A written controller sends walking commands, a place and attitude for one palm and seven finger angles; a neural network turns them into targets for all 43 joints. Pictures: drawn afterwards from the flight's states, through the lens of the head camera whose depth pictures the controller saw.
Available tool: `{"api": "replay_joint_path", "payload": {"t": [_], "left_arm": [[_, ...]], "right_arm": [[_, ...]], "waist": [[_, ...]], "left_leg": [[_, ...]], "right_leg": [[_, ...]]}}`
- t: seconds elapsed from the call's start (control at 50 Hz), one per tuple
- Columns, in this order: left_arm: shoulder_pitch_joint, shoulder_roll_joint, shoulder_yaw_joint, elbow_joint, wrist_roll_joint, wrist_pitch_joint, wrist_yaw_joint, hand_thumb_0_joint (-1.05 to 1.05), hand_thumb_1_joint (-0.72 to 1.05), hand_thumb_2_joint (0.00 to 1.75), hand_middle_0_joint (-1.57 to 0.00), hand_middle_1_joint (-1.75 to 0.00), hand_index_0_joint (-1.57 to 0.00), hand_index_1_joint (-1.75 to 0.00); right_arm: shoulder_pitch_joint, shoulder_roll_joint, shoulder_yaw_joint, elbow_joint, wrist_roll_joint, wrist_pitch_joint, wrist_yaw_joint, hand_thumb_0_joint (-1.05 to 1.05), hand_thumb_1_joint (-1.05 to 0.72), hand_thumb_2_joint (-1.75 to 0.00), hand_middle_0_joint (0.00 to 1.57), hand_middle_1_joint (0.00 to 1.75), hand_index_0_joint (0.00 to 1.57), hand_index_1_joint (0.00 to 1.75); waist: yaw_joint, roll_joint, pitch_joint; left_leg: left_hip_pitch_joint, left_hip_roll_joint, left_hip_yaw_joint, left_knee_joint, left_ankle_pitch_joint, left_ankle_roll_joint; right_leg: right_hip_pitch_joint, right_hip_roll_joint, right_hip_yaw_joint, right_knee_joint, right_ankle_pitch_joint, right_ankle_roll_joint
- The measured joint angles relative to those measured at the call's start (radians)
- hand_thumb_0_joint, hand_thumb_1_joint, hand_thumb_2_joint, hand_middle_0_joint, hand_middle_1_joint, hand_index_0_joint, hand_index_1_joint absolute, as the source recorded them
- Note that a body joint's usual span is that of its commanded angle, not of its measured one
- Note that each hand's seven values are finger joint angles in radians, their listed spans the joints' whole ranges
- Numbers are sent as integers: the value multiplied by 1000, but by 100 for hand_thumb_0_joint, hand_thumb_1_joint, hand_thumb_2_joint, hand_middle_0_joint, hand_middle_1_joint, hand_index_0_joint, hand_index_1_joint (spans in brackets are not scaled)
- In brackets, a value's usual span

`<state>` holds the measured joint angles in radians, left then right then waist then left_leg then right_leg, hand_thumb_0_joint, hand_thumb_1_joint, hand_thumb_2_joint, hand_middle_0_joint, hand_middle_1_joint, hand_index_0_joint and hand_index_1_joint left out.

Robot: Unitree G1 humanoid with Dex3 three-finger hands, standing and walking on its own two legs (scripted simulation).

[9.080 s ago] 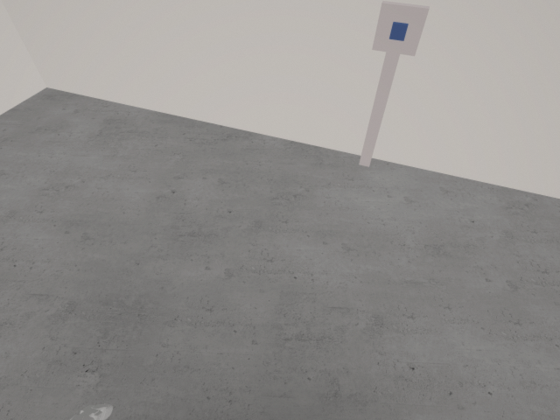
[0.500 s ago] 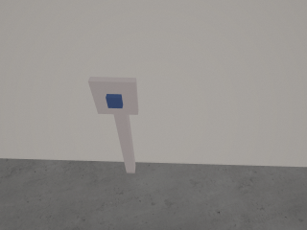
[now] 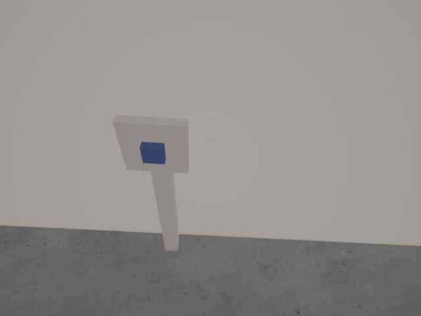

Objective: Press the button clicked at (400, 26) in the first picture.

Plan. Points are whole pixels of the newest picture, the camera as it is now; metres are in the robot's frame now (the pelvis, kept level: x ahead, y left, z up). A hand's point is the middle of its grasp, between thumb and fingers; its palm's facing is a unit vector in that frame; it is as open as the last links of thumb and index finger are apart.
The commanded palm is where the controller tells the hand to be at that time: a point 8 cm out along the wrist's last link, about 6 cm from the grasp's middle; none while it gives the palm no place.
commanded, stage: come to a stop and stand still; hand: left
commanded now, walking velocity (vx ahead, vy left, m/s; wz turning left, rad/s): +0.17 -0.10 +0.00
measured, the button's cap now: (153, 152) +0.51 +0.18 -0.02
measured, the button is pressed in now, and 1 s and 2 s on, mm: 0 0 0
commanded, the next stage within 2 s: look again from close up in 1.50 s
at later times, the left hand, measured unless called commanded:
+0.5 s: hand out of the picture +0.12 +0.17 -0.17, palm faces +0.08 -0.98 -0.19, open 7.3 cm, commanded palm none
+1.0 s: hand out of the picture -0.05 +0.19 -0.16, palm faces +0.05 -0.98 -0.21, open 7.4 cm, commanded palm none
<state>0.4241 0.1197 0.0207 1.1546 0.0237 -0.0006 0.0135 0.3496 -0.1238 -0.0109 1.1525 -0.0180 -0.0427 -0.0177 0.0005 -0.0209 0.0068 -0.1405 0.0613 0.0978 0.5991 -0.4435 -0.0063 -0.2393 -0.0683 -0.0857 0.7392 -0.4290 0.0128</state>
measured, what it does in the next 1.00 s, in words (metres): steps on the spot: right foot, then left foot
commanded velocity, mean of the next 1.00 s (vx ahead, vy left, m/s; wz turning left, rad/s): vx -0.05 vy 0.02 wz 0.00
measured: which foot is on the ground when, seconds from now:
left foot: down 0.00-0.24, up 0.26-0.50, down 0.52-1.00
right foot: up 0.00-0.20, down 0.22-0.54, up 0.56-0.86, down 0.88-1.00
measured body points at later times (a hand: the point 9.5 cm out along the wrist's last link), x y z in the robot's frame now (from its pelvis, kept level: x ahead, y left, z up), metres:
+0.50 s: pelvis +0.04 -0.01 +0.00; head +0.05 +0.00 +0.45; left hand +0.12 +0.22 -0.15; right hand +0.09 -0.25 -0.15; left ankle +0.04 +0.09 -0.71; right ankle +0.12 -0.14 -0.73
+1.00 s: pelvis +0.00 +0.02 +0.02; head +0.00 +0.01 +0.47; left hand -0.05 +0.24 -0.14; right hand +0.03 -0.21 -0.15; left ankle +0.05 +0.09 -0.73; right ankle -0.02 -0.11 -0.73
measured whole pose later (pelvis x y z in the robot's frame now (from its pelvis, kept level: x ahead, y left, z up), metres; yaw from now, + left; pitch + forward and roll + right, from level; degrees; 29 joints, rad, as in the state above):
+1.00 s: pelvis +0.00 +0.02 +0.02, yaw +1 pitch -2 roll +0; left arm 0.36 0.13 0.00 1.14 0.02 0.01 0.04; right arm 0.23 -0.18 -0.03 1.12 0.00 0.00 -0.02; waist 0.00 0.02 0.02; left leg -0.21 -0.02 0.17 0.38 -0.14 0.08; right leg -0.12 -0.03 -0.03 0.42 -0.27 0.02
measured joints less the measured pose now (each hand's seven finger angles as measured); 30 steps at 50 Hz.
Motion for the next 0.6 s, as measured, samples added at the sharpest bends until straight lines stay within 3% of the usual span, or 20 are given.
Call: {"api": "replay_joint_path", "payload": {"t": [0.04, 0.08, 0.12, 0.18, 0.22, 0.28, 0.36, 0.46, 0.52, 0.6], "left_arm": [[-13, 2, 3, 9, 2, 14, -2, 0, 91, 90, -20, -30, -20, -30], [-44, 11, 11, 0, 2, 19, -10, 1, 91, 90, -20, -30, -20, -30], [-88, 19, 19, -24, 0, 18, -17, 1, 91, 90, -20, -30, -20, -30], [-156, 37, 28, -66, 4, 8, -10, 2, 93, 90, -20, -30, -20, -30], [-181, 62, 30, -95, 0, -18, -4, 2, 94, 90, -20, -30, -20, -30], [-233, 60, 27, -112, -4, -40, 10, 2, 94, 90, -20, -30, -20, -30], [-285, 48, 21, -136, 3, -21, 29, 1, 93, 90, -19, -30, -20, -30], [-310, 29, 17, -157, 10, 15, 26, 0, 92, 90, -20, -30, -20, -30], [-294, 29, 17, -164, 7, 32, 22, 0, 91, 90, -20, -30, -20, -30], [-259, 52, 36, -156, 1, 64, 21, 0, 93, 90, -20, -30, -20, -30]], "right_arm": [[13, 9, 0, -3, -6, -18, -13, 0, -91, -89, 21, 30, 20, 30], [35, 19, -1, -1, -10, -24, -18, 0, -91, -89, 20, 30, 20, 30], [59, 24, -2, 9, -11, -23, -21, 0, -91, -89, 21, 30, 20, 30], [86, 25, -4, 30, -9, -7, -25, 0, -91, -89, 21, 30, 20, 30], [111, 27, -5, 42, 1, 5, -23, 0, -91, -89, 21, 30, 21, 30], [90, -1, -21, 50, 17, 41, -21, 0, -91, -89, 21, 30, 21, 30], [-1, -34, -41, 12, 19, 70, -27, 0, -91, -89, 21, 30, 20, 30], [-109, -58, -53, -75, 10, 68, -15, 0, -91, -89, 20, 30, 20, 30], [-141, -57, -49, -120, 7, 53, -7, 0, -91, -89, 20, 30, 20, 30], [-145, -27, -36, -148, -7, 44, -2, 0, -91, -89, 20, 30, 20, 30]], "waist": [[-18, 3, 10], [-34, 7, 22], [-42, 14, 33], [-46, 32, 59], [-44, 26, 67], [-46, 70, 82], [-35, 59, 88], [-20, 35, 84], [-12, 19, 66], [-9, -16, 36]], "left_leg": [[34, 5, 10, -34, 4, 5], [65, 8, 9, -79, 17, -1], [92, 9, 4, -124, 31, -9], [119, 15, -9, -137, 24, -26], [108, 9, -20, -65, -18, -35], [11, 19, -74, 174, -105, -9], [-123, -13, -62, 331, -130, -7], [-199, -25, -23, 270, -37, -16], [-158, -21, -4, 102, 73, -14], [-145, -39, 20, 47, 131, 66]], "right_leg": [[-74, 13, -5, 164, -60, -15], [-137, 16, -22, 228, -55, -19], [-181, 9, -36, 193, -8, -17], [-179, 7, -48, 0, 117, -20], [-132, -2, -44, -139, 285, -28], [-108, 3, -86, -96, 191, -41], [-87, -13, -88, -133, 196, -35], [-87, -25, -79, -172, 239, -22], [-104, -24, -70, -153, 244, -4], [-161, 1, 19, 13, 70, 2]]}}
